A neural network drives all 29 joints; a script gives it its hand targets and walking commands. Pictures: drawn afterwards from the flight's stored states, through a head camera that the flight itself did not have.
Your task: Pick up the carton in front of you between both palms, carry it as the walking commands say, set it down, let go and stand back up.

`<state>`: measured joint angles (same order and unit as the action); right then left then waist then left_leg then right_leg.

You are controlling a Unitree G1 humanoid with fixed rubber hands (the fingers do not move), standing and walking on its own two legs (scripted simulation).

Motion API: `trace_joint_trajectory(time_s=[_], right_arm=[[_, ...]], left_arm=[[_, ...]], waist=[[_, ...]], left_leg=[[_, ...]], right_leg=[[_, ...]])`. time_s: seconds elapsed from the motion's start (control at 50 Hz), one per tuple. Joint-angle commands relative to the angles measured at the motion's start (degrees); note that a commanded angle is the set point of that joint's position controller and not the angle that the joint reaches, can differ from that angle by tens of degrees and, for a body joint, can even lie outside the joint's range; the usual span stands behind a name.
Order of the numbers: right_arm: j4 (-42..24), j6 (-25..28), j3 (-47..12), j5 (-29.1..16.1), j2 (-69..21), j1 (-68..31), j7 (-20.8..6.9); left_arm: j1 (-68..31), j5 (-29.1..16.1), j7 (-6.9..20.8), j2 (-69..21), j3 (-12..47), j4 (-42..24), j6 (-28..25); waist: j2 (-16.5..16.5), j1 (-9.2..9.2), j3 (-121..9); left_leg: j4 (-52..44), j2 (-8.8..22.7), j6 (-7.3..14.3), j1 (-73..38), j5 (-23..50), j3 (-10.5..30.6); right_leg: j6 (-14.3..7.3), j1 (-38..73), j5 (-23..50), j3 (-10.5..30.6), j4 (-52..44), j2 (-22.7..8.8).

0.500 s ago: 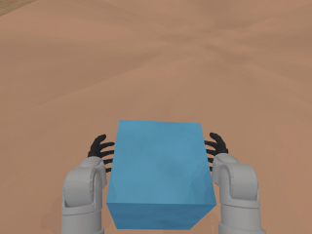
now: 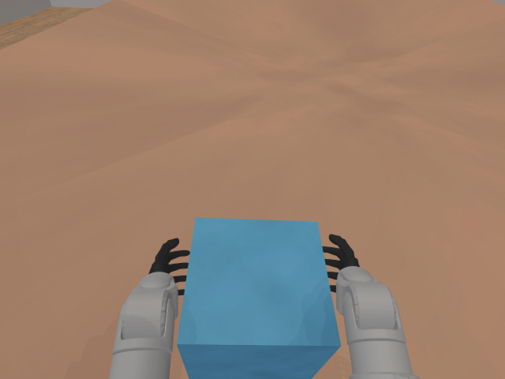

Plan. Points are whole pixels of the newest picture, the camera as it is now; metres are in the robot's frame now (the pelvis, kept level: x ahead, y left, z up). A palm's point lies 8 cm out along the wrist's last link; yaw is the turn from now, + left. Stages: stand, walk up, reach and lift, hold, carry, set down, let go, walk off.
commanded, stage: carry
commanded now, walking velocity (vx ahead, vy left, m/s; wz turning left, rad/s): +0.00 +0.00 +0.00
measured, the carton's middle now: (252, 306) +0.29 +0.00 -0.04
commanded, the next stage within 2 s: hold in 0.52 s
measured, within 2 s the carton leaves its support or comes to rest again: neither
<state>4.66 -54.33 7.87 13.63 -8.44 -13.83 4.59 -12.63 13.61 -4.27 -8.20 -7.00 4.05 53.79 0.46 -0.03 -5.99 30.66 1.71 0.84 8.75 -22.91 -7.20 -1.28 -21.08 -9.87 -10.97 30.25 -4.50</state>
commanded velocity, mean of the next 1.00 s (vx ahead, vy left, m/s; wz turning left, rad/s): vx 0.00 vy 0.00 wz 0.00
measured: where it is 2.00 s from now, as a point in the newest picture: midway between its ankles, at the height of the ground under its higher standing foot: outside the picture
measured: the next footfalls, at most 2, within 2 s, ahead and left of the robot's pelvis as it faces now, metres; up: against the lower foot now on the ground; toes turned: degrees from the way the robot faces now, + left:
none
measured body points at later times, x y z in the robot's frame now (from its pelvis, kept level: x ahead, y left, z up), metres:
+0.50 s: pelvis -0.02 +0.00 +0.00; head -0.04 +0.00 +0.45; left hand +0.29 +0.15 +0.04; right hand +0.29 -0.14 +0.04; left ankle -0.07 +0.10 -0.73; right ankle +0.07 -0.11 -0.73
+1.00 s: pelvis -0.04 -0.02 +0.01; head -0.06 -0.05 +0.46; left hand +0.25 +0.17 +0.04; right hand +0.29 -0.13 +0.04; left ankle -0.07 +0.10 -0.73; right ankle +0.06 -0.13 -0.73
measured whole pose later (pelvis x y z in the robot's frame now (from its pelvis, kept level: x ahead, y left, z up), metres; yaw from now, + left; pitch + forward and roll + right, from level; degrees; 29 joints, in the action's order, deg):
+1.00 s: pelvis -0.04 -0.02 +0.01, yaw +8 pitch -7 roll +0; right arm 15.1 -40.4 13.4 18.3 -9.4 -17.7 1.2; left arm -17.8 16.6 -0.1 -9.4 -15.3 19.8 37.3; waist 3.3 0.3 3.2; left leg 24.3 0.0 0.1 1.3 -15.9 1.5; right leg -0.7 -9.2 -4.7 -4.1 21.0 -1.2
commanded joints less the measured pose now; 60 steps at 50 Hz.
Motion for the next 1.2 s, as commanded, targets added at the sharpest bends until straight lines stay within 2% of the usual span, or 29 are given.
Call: trace_joint_trajectory(time_s=[0.0,0.12,0.22,0.34,0.5,0.52,0.54,0.56,0.58,0.62,0.64,0.7,0.76,0.86,0.94,1.0,1.08,1.14,1.18], right_arm=[[-0.83,6.35,-31.16,-17.79,-54.2,-27.14,-17.17],[7.16,14.23,-24.88,-12.35,-53.21,-29.88,-17.27],[9.73,18.22,-24.26,-11.15,-54.99,-31.84,-17.55],[5.65,16.16,-28.67,-13.71,-55.49,-29.28,-17.3],[4.78,14.25,-28.39,-13.79,-53.71,-28.1,-16.97],[2.92,14.38,-28.08,-13.71,-54.86,-24.06,-17.32],[1.59,15.52,-28.3,-13.5,-52.96,-25.49,-16.97],[0.66,15.85,-28.08,-13.05,-53.03,-25.86,-17.05],[1.02,16.06,-28.93,-13.7,-52.48,-26.88,-17.04],[1.83,16.17,-29.41,-13.18,-52.97,-26.1,-17.29],[2.54,16.14,-29.41,-13.08,-53.23,-26.22,-17.45],[5.6,16.43,-27.25,-11.03,-53.79,-24.65,-16.91],[7.87,16.53,-25.05,-9.65,-54.05,-24.61,-16.71],[9.72,16.28,-24.39,-9.3,-54.84,-26.7,-17.42],[9.63,16.3,-25.1,-9.94,-55.37,-28.85,-18.17],[11.43,16.65,-24.11,-10.02,-56.99,-32.83,-18.16],[18.84,18.47,-17.95,-7.57,-58.59,-39.37,-17.67],[25.63,20.59,-10.12,-3.69,-57.43,-43.52,-16.46],[29.0,22.14,-4.27,-0.62,-54.73,-44.6,-15.08]], left_arm=[[-28.94,-18.36,16.89,-54.14,30.78,-1.56,-6.18],[-32.39,-13.06,17.32,-53.5,24.17,6.92,-14.02],[-34.41,-11.9,17.68,-55.12,23.15,9.91,-17.99],[-31.08,-14.05,17.26,-55.6,27.24,5.81,-15.96],[-30.01,-14.03,16.81,-53.72,27.14,4.37,-14.19],[-26.54,-13.07,17.14,-55.95,25.57,7.74,-15.28],[-27.09,-12.45,16.33,-55.71,25.61,7.1,-17.23],[-26.63,-11.47,16.15,-54.32,24.68,6.52,-17.96],[-26.7,-11.05,15.51,-54.27,23.94,6.32,-18.41],[-27.45,-10.99,15.42,-52.79,23.27,6.59,-18.76],[-28.65,-10.93,15.5,-52.66,23.09,6.81,-18.84],[-32.87,-13.18,16.92,-53.92,25.13,7.52,-18.98],[-35.13,-13.45,18.06,-53.95,24.97,8.84,-18.93],[-35.71,-12.18,18.58,-53.69,22.42,10.88,-19.07],[-36.06,-11.42,18.79,-54.07,21.29,11.45,-19.26],[-38.99,-9.31,19.46,-52.22,18.14,14.16,-20.14],[-46.22,-5.04,21.03,-49.86,11.6,22.17,-23.07],[-50.84,-0.21,21.67,-46.46,4.22,29.43,-25.92],[-51.64,3.53,21.26,-43.29,-1.39,33.43,-27.75]], waist=[[0.13,0.04,-11.98],[-0.19,-0.04,-11.94],[-0.49,0.01,-13.75],[-0.51,0.13,-16.11],[-0.11,0.14,-14.24],[7.89,-0.48,-7.26],[8.21,-0.9,-8.44],[3.88,-0.35,-9.33],[4.24,-1.34,-10.65],[1.24,-0.85,-10.39],[2.03,-0.88,-10.09],[1.35,1.69,-7.81],[1.91,2.64,-5.79],[1.41,1.41,-4.04],[1.03,0.37,-4.89],[0.15,-1.09,-4.69],[-0.61,-1.19,-3.65],[-1.19,-0.34,-2.55],[-1.54,-0.04,-1.65]], left_leg=[[-6.39,6.87,0.93,4.57,13.02,5.45],[-6.89,6.66,1.31,5.43,10.68,5.85],[-6.02,6.37,1.4,4.97,11.64,5.86],[-4.16,6.2,1.47,4.19,15.37,5.6],[-4.62,6.49,1.66,5.39,15.11,5.86],[-11.84,-2.58,0.65,12.05,30.67,15.04],[-10.87,-2.37,0.38,14.17,33.61,15.8],[-10.6,-2.45,0.5,6.91,36.22,16.38],[-11.0,-3.36,0.37,3.15,33.33,15.5],[-11.53,-4.13,0.33,0.5,32.47,15.08],[-12.46,-4.43,0.32,0.2,27.88,14.67],[-13.64,-3.97,-0.02,5.08,22.24,14.84],[-14.9,-3.64,0.13,9.02,16.69,14.97],[-16.59,-3.47,1.38,14.81,9.37,15.13],[-16.7,-3.95,2.04,16.21,6.99,14.73],[-15.58,-4.44,2.77,17.26,3.99,13.92],[-11.92,-4.81,3.61,19.4,-0.23,12.94],[-6.99,-5.23,3.76,20.69,-1.15,12.56],[-4.02,-5.55,3.84,23.08,-0.88,12.6]], right_leg=[[-0.53,11.18,10.06,6.77,-2.69,-5.52],[-0.43,10.97,8.56,7.13,-3.35,-5.54],[-0.53,11.71,9.84,7.23,-3.11,-5.65],[-0.78,12.36,13.3,6.97,-2.1,-5.9],[-0.48,11.1,11.78,6.76,-2.17,-5.75],[-1.24,31.85,20.09,13.45,-2.33,10.26],[-1.37,35.83,24.13,15.64,-2.33,9.08],[-0.67,31.16,23.95,15.99,-3.59,9.0],[0.01,30.97,24.37,16.14,-4.41,8.69],[1.12,29.86,23.26,15.39,-4.87,9.55],[1.45,29.96,20.17,15.12,-5.27,9.75],[1.0,32.44,15.92,14.55,-5.85,10.25],[0.68,34.09,13.27,14.27,-6.29,10.17],[0.83,37.9,10.56,14.14,-6.37,9.63],[0.92,39.6,8.93,14.71,-6.79,8.82],[1.27,39.21,3.44,15.85,-7.46,7.83],[1.72,36.12,-6.45,17.51,-7.44,6.86],[1.97,30.98,-11.87,19.05,-6.4,6.48],[2.27,27.97,-12.85,19.7,-5.15,6.48]])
